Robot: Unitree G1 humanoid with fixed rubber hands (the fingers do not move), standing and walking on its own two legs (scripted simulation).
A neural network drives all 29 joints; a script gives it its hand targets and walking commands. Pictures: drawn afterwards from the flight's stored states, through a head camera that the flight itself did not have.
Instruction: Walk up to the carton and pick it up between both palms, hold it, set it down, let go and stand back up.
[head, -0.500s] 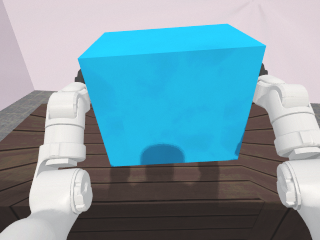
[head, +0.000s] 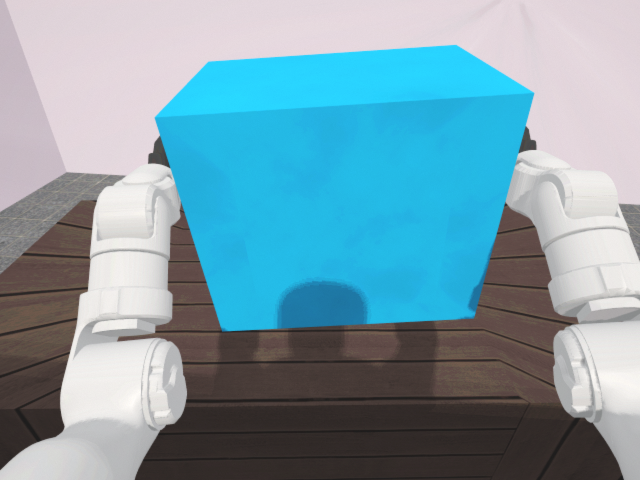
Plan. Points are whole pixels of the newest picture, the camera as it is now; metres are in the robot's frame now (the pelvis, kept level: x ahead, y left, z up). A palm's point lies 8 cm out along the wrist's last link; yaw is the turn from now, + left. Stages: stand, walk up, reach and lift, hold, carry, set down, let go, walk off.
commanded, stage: hold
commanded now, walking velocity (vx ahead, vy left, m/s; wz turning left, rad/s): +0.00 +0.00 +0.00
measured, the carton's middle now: (339, 188) +0.39 +0.00 +0.27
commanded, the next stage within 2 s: set down in 1.66 s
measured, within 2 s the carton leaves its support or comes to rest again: neither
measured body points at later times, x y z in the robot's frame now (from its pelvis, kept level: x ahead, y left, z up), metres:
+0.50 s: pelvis +0.00 +0.00 +0.00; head -0.09 +0.01 +0.44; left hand +0.38 +0.20 +0.28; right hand +0.38 -0.21 +0.30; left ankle +0.03 +0.12 -0.75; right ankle +0.00 -0.11 -0.75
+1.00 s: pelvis +0.00 +0.00 +0.00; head -0.10 +0.01 +0.44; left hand +0.38 +0.20 +0.29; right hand +0.38 -0.21 +0.31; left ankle +0.03 +0.12 -0.75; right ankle +0.00 -0.11 -0.75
